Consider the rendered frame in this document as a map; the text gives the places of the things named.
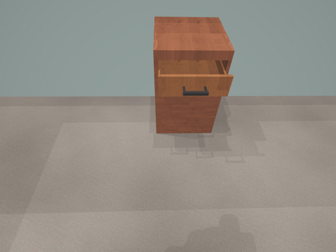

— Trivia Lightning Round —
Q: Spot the drawer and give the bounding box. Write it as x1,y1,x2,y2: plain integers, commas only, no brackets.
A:
158,60,234,97

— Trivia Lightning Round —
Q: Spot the cabinet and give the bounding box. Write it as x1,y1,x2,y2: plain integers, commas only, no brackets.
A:
153,17,235,133

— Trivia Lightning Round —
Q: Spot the handle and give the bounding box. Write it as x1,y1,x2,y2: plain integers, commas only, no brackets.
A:
183,86,209,96

